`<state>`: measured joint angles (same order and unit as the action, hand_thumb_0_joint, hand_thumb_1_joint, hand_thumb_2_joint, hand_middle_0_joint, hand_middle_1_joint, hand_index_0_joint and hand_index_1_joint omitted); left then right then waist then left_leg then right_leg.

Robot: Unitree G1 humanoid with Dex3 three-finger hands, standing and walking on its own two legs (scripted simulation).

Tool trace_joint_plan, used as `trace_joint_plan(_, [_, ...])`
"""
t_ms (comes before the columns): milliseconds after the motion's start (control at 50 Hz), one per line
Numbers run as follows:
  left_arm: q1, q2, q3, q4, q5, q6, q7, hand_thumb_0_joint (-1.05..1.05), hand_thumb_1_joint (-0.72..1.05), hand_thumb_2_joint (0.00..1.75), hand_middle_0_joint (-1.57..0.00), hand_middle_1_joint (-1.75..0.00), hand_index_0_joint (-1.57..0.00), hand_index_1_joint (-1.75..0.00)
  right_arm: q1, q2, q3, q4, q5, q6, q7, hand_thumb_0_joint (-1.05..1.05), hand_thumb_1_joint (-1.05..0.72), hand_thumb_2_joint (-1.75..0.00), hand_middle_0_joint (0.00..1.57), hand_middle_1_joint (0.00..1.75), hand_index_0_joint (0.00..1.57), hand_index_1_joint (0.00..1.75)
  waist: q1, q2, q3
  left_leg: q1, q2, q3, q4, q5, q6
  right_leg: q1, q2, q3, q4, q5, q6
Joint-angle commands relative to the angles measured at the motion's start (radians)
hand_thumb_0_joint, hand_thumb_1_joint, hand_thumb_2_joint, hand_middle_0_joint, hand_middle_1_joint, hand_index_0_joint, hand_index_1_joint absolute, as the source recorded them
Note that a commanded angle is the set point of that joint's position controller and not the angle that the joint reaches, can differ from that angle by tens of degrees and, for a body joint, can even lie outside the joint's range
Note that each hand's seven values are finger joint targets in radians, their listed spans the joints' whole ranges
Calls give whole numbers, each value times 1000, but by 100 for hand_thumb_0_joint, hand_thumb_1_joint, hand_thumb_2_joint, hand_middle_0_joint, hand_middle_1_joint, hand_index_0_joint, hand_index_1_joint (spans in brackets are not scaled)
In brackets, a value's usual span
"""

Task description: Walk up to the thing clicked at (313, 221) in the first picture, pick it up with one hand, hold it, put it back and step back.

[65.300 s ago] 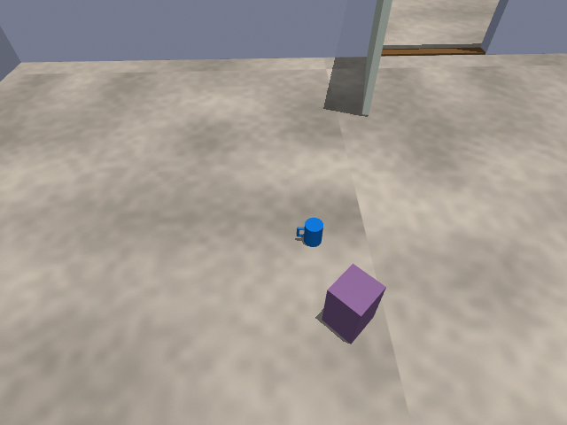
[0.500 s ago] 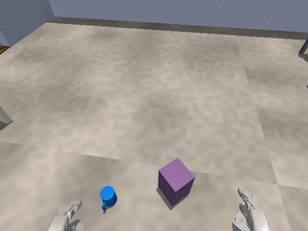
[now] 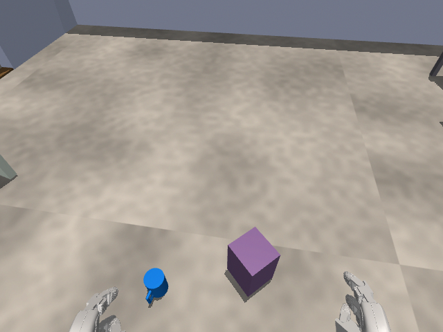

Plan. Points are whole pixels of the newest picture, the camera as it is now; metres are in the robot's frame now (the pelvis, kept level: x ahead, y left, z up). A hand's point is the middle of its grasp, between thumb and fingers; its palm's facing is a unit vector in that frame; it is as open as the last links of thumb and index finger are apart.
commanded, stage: home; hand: left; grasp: from above
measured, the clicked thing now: (154, 287) +0.46 +0.28 -0.66
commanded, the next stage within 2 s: stand in 0.22 s
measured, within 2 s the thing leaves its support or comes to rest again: neither
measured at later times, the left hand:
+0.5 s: hand out of the picture +0.15 +0.22 -0.09, palm faces +0.02 -0.94 -0.34, open 7.4 cm
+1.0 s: hand out of the picture +0.02 +0.24 -0.10, palm faces +0.05 -0.94 -0.33, open 7.4 cm
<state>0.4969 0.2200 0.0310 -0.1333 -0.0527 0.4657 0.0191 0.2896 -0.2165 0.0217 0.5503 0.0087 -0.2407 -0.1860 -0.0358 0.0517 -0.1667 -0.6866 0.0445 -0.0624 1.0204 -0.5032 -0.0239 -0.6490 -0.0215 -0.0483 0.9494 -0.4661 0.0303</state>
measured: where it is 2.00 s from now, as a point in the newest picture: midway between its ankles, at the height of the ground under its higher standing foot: outside the picture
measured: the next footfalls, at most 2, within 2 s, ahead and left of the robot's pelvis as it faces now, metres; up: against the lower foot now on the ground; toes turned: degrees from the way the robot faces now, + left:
none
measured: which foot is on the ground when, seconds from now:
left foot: down 0.00-1.00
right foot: down 0.00-1.00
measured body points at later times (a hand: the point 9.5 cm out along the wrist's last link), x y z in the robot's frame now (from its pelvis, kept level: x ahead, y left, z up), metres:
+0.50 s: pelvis -0.01 +0.00 +0.02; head +0.01 +0.00 +0.47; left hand +0.14 +0.27 -0.06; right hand +0.13 -0.27 -0.09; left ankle +0.00 +0.13 -0.68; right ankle +0.00 -0.14 -0.68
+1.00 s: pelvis -0.01 +0.00 +0.06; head -0.01 +0.00 +0.51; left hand +0.02 +0.29 -0.08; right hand +0.07 -0.27 -0.08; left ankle +0.00 +0.13 -0.68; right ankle +0.00 -0.14 -0.68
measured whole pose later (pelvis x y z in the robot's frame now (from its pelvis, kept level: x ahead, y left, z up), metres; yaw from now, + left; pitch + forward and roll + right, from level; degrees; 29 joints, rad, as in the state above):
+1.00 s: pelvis -0.01 +0.00 +0.06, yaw +1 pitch -4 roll +0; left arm 0.20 0.28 0.03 1.10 0.03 0.02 0.03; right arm 0.17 -0.28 -0.03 1.08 -0.03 0.01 -0.02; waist 0.02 0.02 0.06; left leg -0.15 0.00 -0.03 0.47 -0.24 -0.01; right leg -0.13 -0.06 -0.04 0.44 -0.23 0.04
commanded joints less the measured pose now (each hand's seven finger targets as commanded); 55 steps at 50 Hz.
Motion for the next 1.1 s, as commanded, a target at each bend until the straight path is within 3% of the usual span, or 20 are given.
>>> trace_joint_plan(0, [-55,130,77,-228,12,-57,8,0,90,90,-20,-30,-20,-30,-70,-118,-49,-163,-2,-60,-12,0,-90,-90,20,30,20,30,-1,-3,-52,66,-44,33,-173,174,31,45,35,-24,-162,144,-23])
trace_joint_plan(20, [-4,81,39,-154,11,-47,3,0,90,90,-20,-30,-20,-30,-72,-116,-46,-164,-2,-61,-13,0,-90,-90,20,30,20,30,-12,-15,-58,74,-44,32,-171,186,31,43,37,-24,-159,155,-22])
trace_joint_plan(80, [-27,120,74,-220,7,-52,8,0,90,90,-20,-30,-20,-30,-72,-122,-51,-167,0,-60,-12,0,-90,-90,20,30,20,30,1,-7,-81,84,-39,24,-172,215,30,58,38,-29,-149,178,-25])
trace_joint_plan(160, [-11,90,43,-174,10,-48,6,0,90,90,-20,-30,-20,-30,-71,-118,-48,-165,0,-59,-13,0,-90,-90,20,30,20,30,-7,-7,-67,81,-39,23,-164,245,29,51,37,-27,-145,206,-25])
trace_joint_plan(180, [-48,125,70,-234,8,-54,10,0,90,90,-20,-30,-20,-30,-69,-122,-49,-163,-1,-58,-12,0,-90,-90,20,30,20,30,2,-4,-71,80,-38,22,-171,232,29,55,38,-28,-146,193,-26])
trace_joint_plan(200, [-10,106,61,-180,9,-49,8,0,90,90,-20,-30,-20,-30,-72,-121,-49,-163,-1,-57,-11,0,-90,-90,20,30,20,30,0,-5,-78,84,-39,20,-170,238,29,62,37,-29,-146,197,-26])
trace_joint_plan(280, [-24,110,57,-198,8,-46,9,0,90,90,-20,-30,-20,-30,-73,-119,-47,-166,0,-54,-11,0,-90,-90,20,30,20,30,1,-12,-50,64,-43,28,-169,209,31,51,35,-28,-154,174,-24])
trace_joint_plan(300, [-320,191,57,153,113,-264,48,0,90,90,-20,-30,-20,-30,-126,-243,-87,78,-126,58,48,0,-90,-90,20,30,20,30,65,-50,175,99,-7,-18,-257,387,76,211,-33,38,-174,174,-64])
trace_joint_plan(320, [-208,213,76,321,121,-333,42,0,90,90,-20,-30,-20,-30,-139,-259,-105,97,-128,100,79,0,-90,-90,20,30,20,30,77,-109,91,155,-13,10,-248,364,95,237,-53,107,-225,152,-97])
trace_joint_plan(340, [-200,222,70,364,121,-365,34,0,90,90,-20,-30,-20,-30,-129,-262,-109,66,-131,124,99,0,-90,-90,20,30,20,30,54,-104,91,178,-19,-5,-244,343,90,203,-50,131,-246,142,-118])
trace_joint_plan(380, [-237,232,59,452,125,-407,25,0,90,90,-20,-30,-20,-30,-123,-234,-103,109,-88,137,139,0,-90,-90,20,30,20,30,60,-57,38,251,-25,-5,-276,328,87,281,-71,128,-230,230,-100])
trace_joint_plan(420, [-290,227,64,540,109,-412,19,0,90,90,-20,-30,-20,-30,-137,-221,-101,135,-60,147,162,0,-90,-90,20,30,20,30,63,-98,62,271,-32,0,-307,279,81,274,-74,124,-268,184,-88])
trace_joint_plan(520, [-312,210,59,749,104,-451,23,0,90,90,-20,-30,-20,-30,-156,-233,-115,224,-65,173,172,0,-90,-90,20,30,20,30,70,-39,90,325,7,-58,-416,262,86,319,-56,75,-318,180,-55])
trace_joint_plan(560, [-322,214,60,812,102,-465,23,0,90,90,-20,-30,-20,-30,-143,-232,-113,255,-62,180,168,0,-90,-90,20,30,20,30,60,-30,99,352,11,-53,-432,338,81,358,-64,77,-342,257,-53])
trace_joint_plan(680, [-311,223,55,979,87,-476,27,0,90,90,-20,-30,-20,-30,-130,-247,-106,341,-52,199,152,0,-90,-90,20,30,20,30,58,-23,128,422,27,-58,-526,433,74,455,-74,72,-429,364,-47])
trace_joint_plan(800, [-316,242,46,1099,84,-475,26,0,90,90,-20,-30,-20,-30,-138,-257,-100,413,-41,216,149,0,-90,-90,20,30,20,30,53,-27,186,471,38,-61,-623,333,60,484,-83,75,-543,291,-41])
trace_joint_plan(860, [-324,254,44,1140,86,-478,28,0,90,90,-20,-30,-20,-30,-138,-256,-96,440,-37,218,150,0,-90,-90,20,30,20,30,50,-41,186,504,35,-53,-638,380,54,504,-92,79,-578,320,-37])
trace_joint_plan(960, [-338,253,37,1187,84,-475,24,0,90,90,-20,-30,-20,-30,-144,-263,-92,472,-36,225,152,0,-90,-90,20,30,20,30,50,-31,228,477,38,-59,-697,300,49,526,-87,71,-610,276,-30])
trace_joint_plan(1080, [-349,266,36,1219,84,-478,21,0,90,90,-20,-30,-20,-30,-162,-264,-89,493,-35,225,157,0,-90,-90,20,30,20,30,54,-38,228,496,45,-60,-715,302,47,531,-97,78,-639,268,-32])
